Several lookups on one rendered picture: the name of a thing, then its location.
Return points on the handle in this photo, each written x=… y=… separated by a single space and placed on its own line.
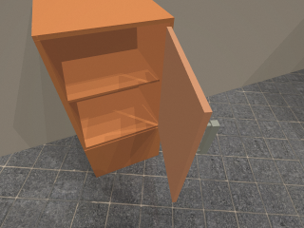
x=211 y=131

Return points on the cupboard door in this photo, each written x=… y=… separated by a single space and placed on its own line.
x=183 y=115

